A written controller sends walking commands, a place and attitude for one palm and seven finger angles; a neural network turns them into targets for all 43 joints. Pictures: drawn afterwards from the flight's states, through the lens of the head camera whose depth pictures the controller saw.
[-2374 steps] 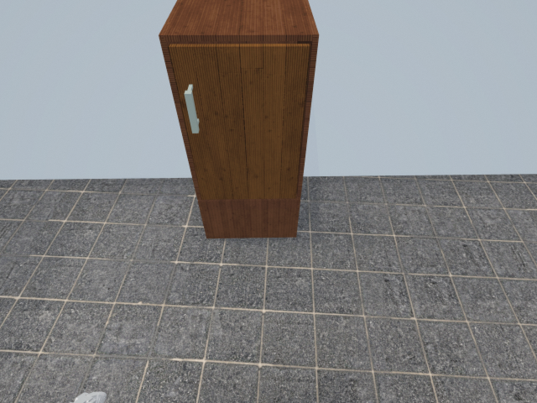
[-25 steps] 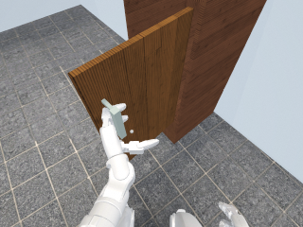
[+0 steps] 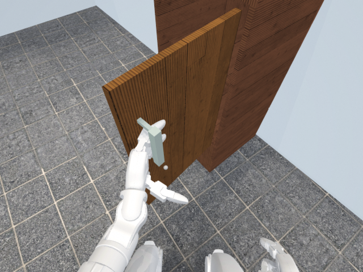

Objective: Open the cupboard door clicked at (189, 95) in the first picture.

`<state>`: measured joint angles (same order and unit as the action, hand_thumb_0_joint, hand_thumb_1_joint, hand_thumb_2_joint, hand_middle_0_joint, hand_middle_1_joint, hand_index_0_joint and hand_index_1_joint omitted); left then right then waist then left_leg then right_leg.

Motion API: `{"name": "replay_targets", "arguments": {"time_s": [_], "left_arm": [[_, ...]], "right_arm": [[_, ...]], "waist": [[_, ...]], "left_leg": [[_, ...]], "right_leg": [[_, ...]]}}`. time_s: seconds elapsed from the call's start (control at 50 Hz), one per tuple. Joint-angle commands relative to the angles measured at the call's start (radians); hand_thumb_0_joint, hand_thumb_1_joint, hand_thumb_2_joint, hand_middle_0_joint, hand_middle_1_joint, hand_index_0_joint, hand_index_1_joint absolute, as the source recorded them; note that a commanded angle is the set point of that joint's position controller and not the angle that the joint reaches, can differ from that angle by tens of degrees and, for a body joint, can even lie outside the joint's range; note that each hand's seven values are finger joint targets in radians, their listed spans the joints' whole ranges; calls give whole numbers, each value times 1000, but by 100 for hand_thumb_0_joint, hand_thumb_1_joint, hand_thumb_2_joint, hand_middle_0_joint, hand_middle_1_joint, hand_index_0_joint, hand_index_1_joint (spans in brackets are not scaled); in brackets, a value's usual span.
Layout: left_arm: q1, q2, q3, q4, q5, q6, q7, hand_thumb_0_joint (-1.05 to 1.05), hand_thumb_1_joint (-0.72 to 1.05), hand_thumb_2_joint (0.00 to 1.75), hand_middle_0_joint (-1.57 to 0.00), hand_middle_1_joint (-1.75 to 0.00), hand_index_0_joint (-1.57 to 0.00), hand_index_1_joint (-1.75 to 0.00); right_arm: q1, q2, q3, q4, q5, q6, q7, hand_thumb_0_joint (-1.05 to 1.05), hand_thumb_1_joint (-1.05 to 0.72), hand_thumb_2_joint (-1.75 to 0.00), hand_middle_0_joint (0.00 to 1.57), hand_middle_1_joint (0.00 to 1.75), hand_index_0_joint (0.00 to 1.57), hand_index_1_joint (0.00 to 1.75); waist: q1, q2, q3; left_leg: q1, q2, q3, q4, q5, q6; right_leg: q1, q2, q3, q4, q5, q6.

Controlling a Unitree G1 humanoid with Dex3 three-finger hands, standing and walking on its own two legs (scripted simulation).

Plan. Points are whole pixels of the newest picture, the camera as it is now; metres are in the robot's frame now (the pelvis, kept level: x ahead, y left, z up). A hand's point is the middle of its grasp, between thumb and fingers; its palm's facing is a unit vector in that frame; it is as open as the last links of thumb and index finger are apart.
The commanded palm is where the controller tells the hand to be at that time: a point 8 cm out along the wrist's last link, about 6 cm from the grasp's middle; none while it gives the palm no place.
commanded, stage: slide the hand sideways off the handle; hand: left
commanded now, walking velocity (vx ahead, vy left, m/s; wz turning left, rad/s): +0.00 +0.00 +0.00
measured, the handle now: (151, 143) +0.39 +0.08 +0.04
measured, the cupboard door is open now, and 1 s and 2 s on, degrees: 97 98 98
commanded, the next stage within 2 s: draw the hand back to the body in 1.06 s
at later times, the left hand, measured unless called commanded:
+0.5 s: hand (155, 184) +0.29 +0.07 +0.03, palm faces -0.08 -1.00 +0.01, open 16.2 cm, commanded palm +0.27 +0.13 +0.03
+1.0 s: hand (128, 206) +0.25 +0.12 +0.03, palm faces -0.02 -1.00 -0.02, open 16.3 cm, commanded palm +0.23 +0.18 +0.03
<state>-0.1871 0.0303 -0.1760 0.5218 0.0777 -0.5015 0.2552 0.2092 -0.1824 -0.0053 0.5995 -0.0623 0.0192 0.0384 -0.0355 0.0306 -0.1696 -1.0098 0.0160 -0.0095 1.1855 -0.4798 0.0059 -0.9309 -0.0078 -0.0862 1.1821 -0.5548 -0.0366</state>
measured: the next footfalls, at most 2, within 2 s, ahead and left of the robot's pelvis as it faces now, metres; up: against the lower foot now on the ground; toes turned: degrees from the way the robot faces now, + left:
none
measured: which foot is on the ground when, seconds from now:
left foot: down 0.00-1.00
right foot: down 0.00-1.00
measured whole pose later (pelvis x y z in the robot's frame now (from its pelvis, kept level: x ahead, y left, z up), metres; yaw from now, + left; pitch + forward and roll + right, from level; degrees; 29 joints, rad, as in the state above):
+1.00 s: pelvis +0.01 +0.00 -0.01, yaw +0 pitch +17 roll -2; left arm 0.32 0.13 -0.06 0.04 -0.12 -0.45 -0.04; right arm 0.21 -0.21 0.01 0.47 -0.01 -0.01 0.00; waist 0.00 0.03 -0.17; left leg -1.02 0.03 -0.02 1.24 -0.53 0.00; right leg -0.93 0.00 -0.09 1.23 -0.60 -0.04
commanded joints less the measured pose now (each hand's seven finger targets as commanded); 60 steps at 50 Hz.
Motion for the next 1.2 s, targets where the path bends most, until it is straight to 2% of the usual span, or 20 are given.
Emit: {"name": "replay_targets", "arguments": {"time_s": [0.0,0.04,0.12,0.22,0.32,0.36,0.4,0.42,0.44,0.46,0.52,0.58,0.62,0.66,0.72,0.8,0.96,1.1,1.14,1.18], "left_arm": [[-319,-128,-68,-213,-163,-46,-187,0,-50,30,-15,-30,-15,-30],[-268,-105,-12,-221,-185,-28,-150,0,-50,30,-15,-30,-15,-30],[-197,-55,16,-245,-102,-34,-84,0,-50,30,-15,-30,-15,-30],[-117,-14,38,-274,-58,-42,-67,0,-50,30,-15,-30,-15,-30],[1,-13,32,-376,-78,-25,-88,0,-50,30,-15,-30,-15,-30],[35,-35,1,-428,-90,-17,-97,0,-50,30,-15,-30,-15,-30],[29,-28,-8,-469,-96,-17,-103,0,-50,30,-15,-30,-15,-30],[65,-7,9,-465,-93,-20,-106,0,-50,30,-15,-30,-15,-30],[75,-17,-7,-462,-91,-18,-111,0,-50,30,-15,-30,-15,-30],[78,-5,1,-467,-91,-19,-117,0,-50,30,-15,-30,-15,-30],[112,35,33,-519,-103,-28,-141,0,-50,30,-15,-30,-15,-30],[148,36,33,-546,-125,-28,-166,0,-50,30,-15,-30,-15,-30],[170,75,76,-566,-137,-29,-180,0,-50,30,-15,-30,-15,-30],[226,61,68,-593,-148,-25,-198,0,-50,30,-15,-30,-15,-30],[324,92,107,-622,-167,-13,-216,0,-50,30,-15,-30,-15,-30],[358,111,116,-654,-173,-8,-239,0,-50,30,-15,-30,-15,-30],[460,147,141,-722,-213,-28,-316,0,-50,30,-15,-30,-15,-30],[424,173,162,-746,-240,-13,-350,0,-50,30,-15,-30,-15,-30],[424,162,146,-765,-237,-6,-348,0,-50,30,-15,-30,-15,-30],[477,217,196,-861,-245,8,-337,0,-50,30,-15,-30,-15,-30]], "right_arm": [[-9,-140,-37,-148,49,-37,-27,0,-90,-90,20,30,20,30],[-14,-147,-41,-157,49,-38,-25,0,-90,-90,20,30,20,30],[-2,-149,-46,-176,34,-24,-4,0,-90,-90,20,30,20,30],[-14,-148,-48,-205,30,-3,5,0,-90,-90,20,30,20,30],[-25,-142,-44,-232,38,7,0,0,-90,-90,20,30,20,30],[-30,-140,-43,-240,43,4,0,0,-90,-90,20,30,20,30],[-29,-140,-40,-240,42,-1,-8,0,-90,-90,20,30,20,30],[-31,-142,-41,-240,42,-3,-10,0,-90,-90,20,30,20,30],[-35,-140,-38,-240,42,-6,-11,0,-90,-90,20,30,20,30],[-32,-140,-40,-237,42,-9,-14,0,-90,-90,20,30,20,30],[-39,-140,-38,-244,44,-20,-23,0,-90,-90,20,30,20,30],[-43,-138,-36,-248,46,-32,-30,0,-90,-90,20,30,20,30],[-45,-139,-36,-248,46,-37,-35,0,-90,-90,20,30,20,30],[-40,-135,-37,-252,48,-45,-36,0,-90,-90,20,30,20,30],[-37,-135,-37,-263,51,-50,-38,0,-90,-90,20,30,20,30],[-32,-138,-37,-274,51,-57,-46,0,-90,-90,20,30,20,30],[-29,-141,-38,-281,56,-89,-60,0,-90,-90,20,30,20,30],[-26,-152,-38,-275,58,-118,-81,0,-90,-90,20,30,20,30],[-25,-149,-38,-279,57,-126,-80,0,-90,-90,20,30,20,30],[-18,-149,-39,-299,63,-125,-83,0,-90,-90,20,30,20,30]], "waist": [[-53,-48,-243],[-25,-67,-270],[-2,-73,-290],[17,-88,-281],[36,-51,-302],[27,-34,-281],[6,-78,-263],[15,-72,-250],[9,-70,-240],[5,-86,-238],[16,-58,-255],[12,-58,-243],[25,-47,-263],[27,-32,-277],[40,-41,-279],[22,-64,-244],[16,-36,-240],[2,-48,-226],[9,-17,-249],[39,14,-305]], "left_leg": [[311,-18,-35,-170,85,9],[313,-17,-38,-178,97,5],[285,-18,-37,-163,135,5],[244,-19,-25,-155,110,8],[279,-14,-23,-165,151,3],[293,-9,-29,-171,150,0],[278,-7,-36,-162,144,6],[269,-8,-35,-162,130,4],[259,-11,-35,-160,115,6],[253,-11,-36,-154,112,8],[254,-15,-32,-146,122,8],[247,-18,-33,-138,120,9],[241,-20,-29,-130,134,9],[259,-20,-27,-126,169,8],[244,-21,-23,-122,199,8],[208,-22,-22,-103,184,12],[179,-24,-20,-77,157,13],[139,-22,-28,-45,126,17],[157,-23,-25,-49,124,17],[212,-23,-22,-86,157,16]], "right_leg": [[58,23,43,-229,178,-2],[69,25,32,-214,178,0],[67,21,29,-171,202,-3],[82,22,43,-169,181,-5],[110,25,42,-165,219,-9],[98,27,35,-166,215,-7],[96,27,36,-168,213,-3],[91,26,38,-170,202,-2],[84,25,38,-170,190,-1],[83,25,39,-171,190,0],[94,24,45,-166,198,-2],[94,25,45,-169,201,1],[110,25,52,-163,215,0],[116,27,46,-155,255,0],[146,27,49,-150,298,1],[142,29,58,-155,296,7],[125,25,74,-156,275,11],[91,26,85,-155,210,14],[84,25,81,-150,201,13],[143,27,80,-164,234,10]]}}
